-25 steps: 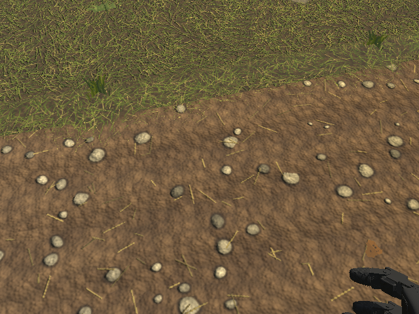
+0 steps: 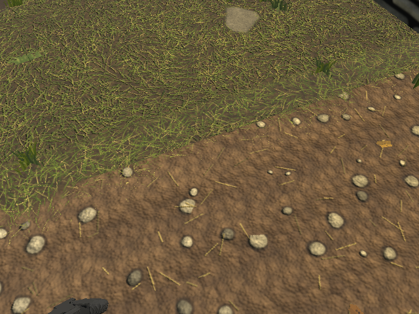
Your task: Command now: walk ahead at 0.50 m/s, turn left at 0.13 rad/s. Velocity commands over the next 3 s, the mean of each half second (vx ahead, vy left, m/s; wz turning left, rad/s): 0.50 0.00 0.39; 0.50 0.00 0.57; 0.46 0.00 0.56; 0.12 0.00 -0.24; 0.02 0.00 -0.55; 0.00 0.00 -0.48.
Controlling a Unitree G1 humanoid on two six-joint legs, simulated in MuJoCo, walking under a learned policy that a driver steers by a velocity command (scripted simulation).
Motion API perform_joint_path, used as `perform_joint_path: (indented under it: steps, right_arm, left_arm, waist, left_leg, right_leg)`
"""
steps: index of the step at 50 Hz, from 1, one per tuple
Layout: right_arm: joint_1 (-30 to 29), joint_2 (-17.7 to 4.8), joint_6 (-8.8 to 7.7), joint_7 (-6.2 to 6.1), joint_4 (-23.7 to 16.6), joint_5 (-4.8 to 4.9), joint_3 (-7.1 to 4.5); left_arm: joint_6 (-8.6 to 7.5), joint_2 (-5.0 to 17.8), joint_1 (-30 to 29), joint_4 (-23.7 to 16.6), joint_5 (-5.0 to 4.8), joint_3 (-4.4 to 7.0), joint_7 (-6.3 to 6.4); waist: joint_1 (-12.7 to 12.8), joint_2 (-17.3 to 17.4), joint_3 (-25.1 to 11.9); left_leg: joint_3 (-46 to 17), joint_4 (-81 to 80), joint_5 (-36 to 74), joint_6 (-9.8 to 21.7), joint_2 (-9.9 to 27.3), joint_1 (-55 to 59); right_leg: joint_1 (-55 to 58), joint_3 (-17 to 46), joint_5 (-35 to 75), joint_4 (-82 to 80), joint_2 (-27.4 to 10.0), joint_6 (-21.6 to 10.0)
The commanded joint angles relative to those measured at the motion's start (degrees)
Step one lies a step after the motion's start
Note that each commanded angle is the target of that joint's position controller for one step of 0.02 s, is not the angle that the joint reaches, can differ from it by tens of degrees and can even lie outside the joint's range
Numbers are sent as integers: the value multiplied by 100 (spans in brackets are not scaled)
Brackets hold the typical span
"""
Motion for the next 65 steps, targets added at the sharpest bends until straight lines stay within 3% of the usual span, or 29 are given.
perform_joint_path:
  steps: [1,2,3,4,5,6,8,12,19,24,26,28,29,30,31,32,34,35,40,44,48,51,53,54,55,56,57,59,65]
  right_arm:
    - [114,-1070,64,-55,-152,25,-241]
    - [-10,-1011,82,-56,-199,8,-205]
    - [-114,-776,50,-54,-385,-83,-98]
    - [712,-11,-75,2,-440,-57,122]
    - [458,-553,-169,7,-328,82,-9]
    - [-117,-933,-204,3,-529,220,-139]
    - [-575,-789,-158,-53,-635,121,-167]
    - [-310,-335,151,-56,-647,110,-169]
    - [-1446,-182,131,129,-1124,21,-108]
    - [-2099,-277,148,288,-1550,27,-116]
    - [-1907,-448,172,318,-1621,23,-205]
    - [-665,-832,195,281,-1361,58,-450]
    - [324,-1286,240,171,-1094,74,-673]
    - [213,-1992,226,103,-1093,127,-782]
    - [355,-1631,128,140,-1344,53,-643]
    - [179,-1259,39,163,-1298,-11,-537]
    - [-573,-878,-24,148,-1410,14,-424]
    - [-830,-732,-32,125,-1518,-50,-365]
    - [-637,-966,-50,-38,-1518,-7,-421]
    - [-343,-988,19,-117,-1437,26,-433]
    - [-13,-948,73,-128,-1298,65,-430]
    - [-48,-946,140,-171,-1299,50,-441]
    - [-232,-729,159,-157,-1397,28,-362]
    - [-273,-432,139,-134,-1535,-62,-238]
    - [598,-85,87,-125,-1674,99,-132]
    - [589,-694,79,-146,-1526,169,-214]
    - [-68,-1030,107,-139,-1582,133,-310]
    - [-639,-926,130,-126,-1737,2,-333]
    - [-863,-408,256,-27,-1992,44,-230]
  left_arm:
    - [-161,751,-124,-452,0,216,-43]
    - [-180,1016,765,-195,12,355,-2]
    - [-177,1436,1920,31,110,485,72]
    - [-112,1858,2363,188,123,598,92]
    - [-74,1245,2414,150,99,444,118]
    - [-67,995,1981,117,86,351,154]
    - [-92,679,1242,94,99,258,147]
    - [-226,619,832,233,147,278,119]
    - [-154,990,1045,463,134,396,268]
    - [53,1229,1417,650,-19,497,296]
    - [141,1388,1316,620,-62,545,321]
    - [247,1449,1141,562,-96,553,349]
    - [231,1278,1219,491,1,479,368]
    - [87,365,1782,168,238,201,282]
    - [-176,682,1330,81,14,199,199]
    - [-313,1026,684,-95,-219,289,150]
    - [-387,974,599,-48,-8,284,224]
    - [-329,1045,724,-15,67,334,233]
    - [-79,734,388,-202,179,279,237]
    - [-116,557,-400,-438,121,192,165]
    - [-193,718,-800,-648,44,228,76]
    - [-281,905,-581,-639,31,310,34]
    - [-342,1133,388,-412,90,449,82]
    - [-346,1445,1309,-332,179,536,133]
    - [-260,1837,1829,-127,217,637,120]
    - [-225,1301,1728,-184,55,526,92]
    - [-179,934,1475,-265,41,427,126]
    - [-103,741,1020,-249,130,340,147]
    - [-188,941,1024,13,97,409,167]
  waist:
    - [442,677,43]
    - [905,636,-527]
    - [1364,304,-1465]
    - [1060,-1175,-2408]
    - [1299,-928,-2474]
    - [1265,-667,-1459]
    - [919,-204,-500]
    - [446,-285,-20]
    - [714,-38,321]
    - [862,-15,489]
    - [640,-188,241]
    - [-104,-189,-454]
    - [-512,233,-976]
    - [216,1893,-1327]
    - [-100,1284,-2236]
    - [-230,864,-1461]
    - [253,243,-628]
    - [471,353,-528]
    - [534,328,-176]
    - [215,596,-21]
    - [70,696,25]
    - [237,902,-32]
    - [748,926,-552]
    - [1138,398,-1382]
    - [759,-1584,-2095]
    - [869,-1167,-1761]
    - [1034,-607,-988]
    - [852,-170,-204]
    - [626,-261,56]
  left_leg:
    - [-918,638,3895,751,1752,175]
    - [-727,1570,4439,606,1453,-147]
    - [-525,3180,3352,402,1114,-1350]
    - [-242,5322,-245,-31,135,-3791]
    - [-1021,6066,-1374,-18,216,-4367]
    - [-978,6235,-955,12,510,-4741]
    - [-775,5724,-118,-42,942,-4450]
    - [-782,5286,424,-146,1188,-3881]
    - [-346,3133,2196,-159,1098,-3998]
    - [-42,2418,1641,115,954,-4259]
    - [270,2374,1045,325,633,-3730]
    - [558,2048,969,641,96,-2021]
    - [-98,1890,1103,903,269,-282]
    - [-3239,1433,373,1928,1761,1629]
    - [-5081,394,-541,2319,2294,2107]
    - [-4354,219,-130,1957,2182,1696]
    - [-3008,288,1065,1572,1717,61]
    - [-2643,196,1612,1507,1560,-522]
    - [-1880,-105,2490,1449,1202,-1441]
    - [-1593,-4,1824,1073,848,-1715]
    - [-2088,384,1445,966,1041,-1305]
    - [-2549,900,1642,871,1197,-885]
    - [-2390,1849,2243,616,816,-1106]
    - [-1937,3408,1533,390,469,-1862]
    - [-1246,5259,-1388,-26,-323,-3984]
    - [-1355,6054,-1430,-95,164,-4744]
    - [-1242,6237,-875,-135,372,-4935]
    - [-1021,5881,-188,-174,723,-4639]
    - [-783,4818,466,-261,1086,-4491]
  right_leg:
    - [505,-124,-661,-311,269,-228]
    - [1830,-201,-464,-418,344,-407]
    - [3805,643,-197,-37,-532,-782]
    - [6099,3200,-1192,-347,-2023,-1636]
    - [5940,3879,-1821,-923,-2083,-1578]
    - [5151,2904,-1754,-1092,-1868,-1257]
    - [3596,1686,-1083,-1541,-1425,-1011]
    - [2441,468,-366,-2191,-1165,-957]
    - [2649,-848,141,-2341,-975,-797]
    - [3751,-1096,721,-1892,-1335,-654]
    - [3981,-1252,2373,-1223,-1353,-519]
    - [3669,-1488,3489,577,-1102,-292]
    - [2457,-1512,2265,2231,-860,-20]
    - [-244,-1172,-3052,4348,274,375]
    - [-986,307,-3721,5125,585,314]
    - [-1505,444,-3170,5093,292,151]
    - [-972,438,-2329,4113,-172,64]
    - [-504,487,-2116,3797,-299,88]
    - [-256,282,-1212,2311,-170,469]
    - [192,218,217,627,188,522]
    - [365,361,254,-28,349,407]
    - [674,399,-448,-267,406,209]
    - [2154,338,-438,-535,296,-105]
    - [3706,1228,-717,-363,-652,-479]
    - [5597,3910,-1863,-824,-1946,-1449]
    - [5445,4476,-3155,-1141,-2057,-1392]
    - [4730,3530,-3094,-1243,-1789,-1113]
    - [3411,2229,-1755,-1465,-1323,-897]
    - [2758,693,-324,-2081,-1169,-1018]
Next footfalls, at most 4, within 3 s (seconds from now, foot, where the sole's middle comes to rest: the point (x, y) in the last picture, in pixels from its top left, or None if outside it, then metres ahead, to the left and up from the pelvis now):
0.06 right None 0.21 -0.13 -0.77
0.58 left None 0.46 0.17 -0.77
1.08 right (163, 222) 0.80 0.12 -0.77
1.56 left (55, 229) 0.81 0.50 -0.77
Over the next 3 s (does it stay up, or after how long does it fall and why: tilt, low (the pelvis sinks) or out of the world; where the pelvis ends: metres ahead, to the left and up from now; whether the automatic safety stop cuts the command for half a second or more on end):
stays up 0.86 0.32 0.00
